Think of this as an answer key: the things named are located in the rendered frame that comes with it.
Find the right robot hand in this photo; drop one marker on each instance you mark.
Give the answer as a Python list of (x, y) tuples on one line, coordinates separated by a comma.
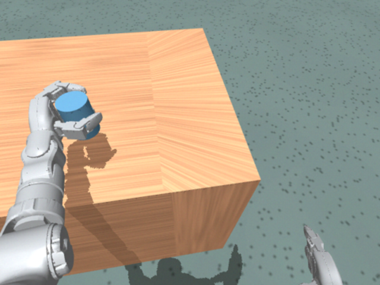
[(320, 262)]

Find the left robot arm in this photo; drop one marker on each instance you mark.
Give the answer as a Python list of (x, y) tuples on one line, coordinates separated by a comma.
[(34, 243)]

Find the left robot hand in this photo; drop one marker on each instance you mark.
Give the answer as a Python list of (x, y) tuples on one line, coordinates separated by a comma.
[(42, 114)]

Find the can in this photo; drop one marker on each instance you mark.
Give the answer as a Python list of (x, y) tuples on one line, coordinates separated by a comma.
[(74, 106)]

